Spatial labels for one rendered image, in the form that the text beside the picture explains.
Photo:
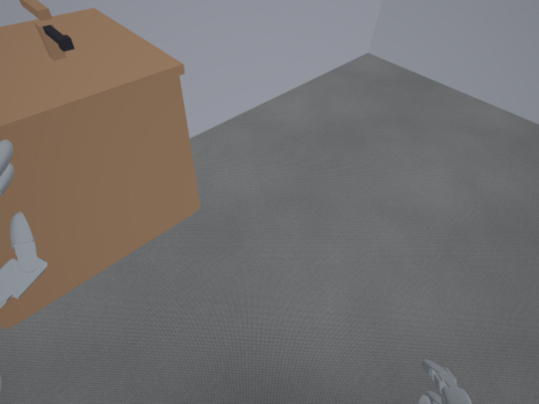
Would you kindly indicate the tap lever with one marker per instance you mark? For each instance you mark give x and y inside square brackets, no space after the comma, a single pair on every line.
[64,41]

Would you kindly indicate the left robot hand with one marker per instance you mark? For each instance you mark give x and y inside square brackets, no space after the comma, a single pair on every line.
[16,276]

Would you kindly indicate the counter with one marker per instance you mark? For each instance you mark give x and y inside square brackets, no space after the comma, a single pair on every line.
[101,152]

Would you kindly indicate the right robot hand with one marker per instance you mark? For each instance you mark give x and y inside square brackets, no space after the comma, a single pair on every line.
[445,383]

